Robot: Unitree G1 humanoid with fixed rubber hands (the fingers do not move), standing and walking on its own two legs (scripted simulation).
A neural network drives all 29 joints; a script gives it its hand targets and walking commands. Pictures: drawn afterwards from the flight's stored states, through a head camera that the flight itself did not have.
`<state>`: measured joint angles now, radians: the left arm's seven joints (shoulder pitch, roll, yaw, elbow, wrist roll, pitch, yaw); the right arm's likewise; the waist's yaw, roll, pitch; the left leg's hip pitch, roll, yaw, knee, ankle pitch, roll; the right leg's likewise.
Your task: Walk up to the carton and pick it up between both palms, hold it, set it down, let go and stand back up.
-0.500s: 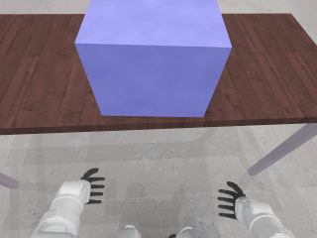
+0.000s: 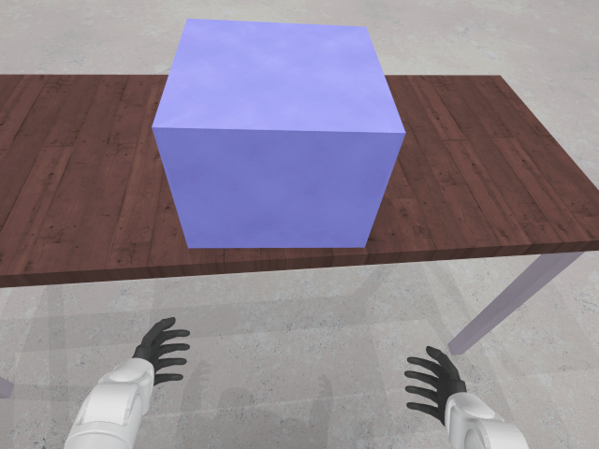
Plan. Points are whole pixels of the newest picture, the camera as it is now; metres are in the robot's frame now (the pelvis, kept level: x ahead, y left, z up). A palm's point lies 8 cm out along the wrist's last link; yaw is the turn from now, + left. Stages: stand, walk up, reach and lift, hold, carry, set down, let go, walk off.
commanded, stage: reach and lift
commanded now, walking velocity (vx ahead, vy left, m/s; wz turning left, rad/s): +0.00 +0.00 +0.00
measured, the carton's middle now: (278, 136) +0.59 +0.08 +0.07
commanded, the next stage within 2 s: none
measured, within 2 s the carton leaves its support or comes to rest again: neither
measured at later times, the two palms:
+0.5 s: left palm (89, 423) +0.15 +0.27 -0.03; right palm (472, 417) +0.18 -0.19 -0.03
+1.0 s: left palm (73, 342) +0.23 +0.30 +0.02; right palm (462, 346) +0.25 -0.18 +0.02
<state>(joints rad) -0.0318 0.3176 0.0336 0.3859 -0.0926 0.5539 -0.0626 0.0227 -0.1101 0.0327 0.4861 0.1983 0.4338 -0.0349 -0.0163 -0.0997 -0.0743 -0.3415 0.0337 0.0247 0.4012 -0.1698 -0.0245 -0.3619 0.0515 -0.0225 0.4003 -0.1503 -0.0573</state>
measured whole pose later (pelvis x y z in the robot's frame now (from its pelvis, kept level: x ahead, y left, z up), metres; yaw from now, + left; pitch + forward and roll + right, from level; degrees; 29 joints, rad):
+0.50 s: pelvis +0.00 +0.02 +0.00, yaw -1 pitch -3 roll +0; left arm 0.30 0.29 0.03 0.19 -0.16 0.37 -0.02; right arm 0.27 -0.17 -0.06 0.26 0.11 0.28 0.05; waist 0.04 -0.01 -0.05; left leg -0.14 0.02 0.05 0.39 -0.20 0.01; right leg -0.15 0.04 0.00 0.36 -0.15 -0.03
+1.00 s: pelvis +0.04 +0.03 +0.01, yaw +0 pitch +0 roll -1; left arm 0.23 0.39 0.10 0.09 -0.25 0.28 -0.06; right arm 0.26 -0.21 -0.02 0.07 0.22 0.24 -0.03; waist 0.05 -0.02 -0.05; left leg -0.12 0.02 0.04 0.34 -0.22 0.00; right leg -0.11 0.04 0.00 0.27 -0.16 -0.03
